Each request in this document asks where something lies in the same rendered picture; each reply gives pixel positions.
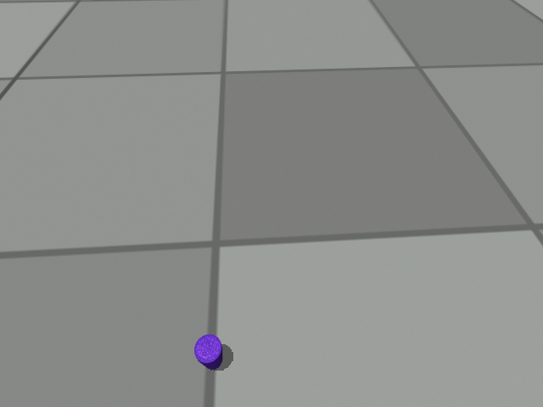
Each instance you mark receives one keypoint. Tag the cup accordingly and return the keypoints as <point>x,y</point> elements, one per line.
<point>208,351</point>

